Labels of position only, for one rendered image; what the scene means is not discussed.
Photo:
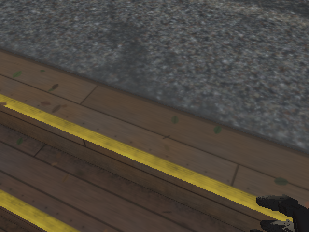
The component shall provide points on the stairs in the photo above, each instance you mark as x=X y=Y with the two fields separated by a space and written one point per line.
x=54 y=181

